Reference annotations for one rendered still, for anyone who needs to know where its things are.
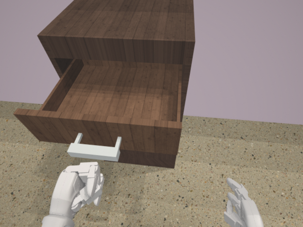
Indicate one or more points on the right robot hand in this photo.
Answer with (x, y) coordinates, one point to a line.
(247, 214)

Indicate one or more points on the left robot forearm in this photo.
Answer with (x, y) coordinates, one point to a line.
(57, 221)

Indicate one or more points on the drawer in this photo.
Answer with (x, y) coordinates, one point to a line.
(103, 100)

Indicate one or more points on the left robot hand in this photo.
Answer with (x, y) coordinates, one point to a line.
(85, 179)

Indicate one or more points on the handle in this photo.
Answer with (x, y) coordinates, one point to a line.
(93, 151)

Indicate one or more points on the cabinet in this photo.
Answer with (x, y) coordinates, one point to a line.
(150, 31)

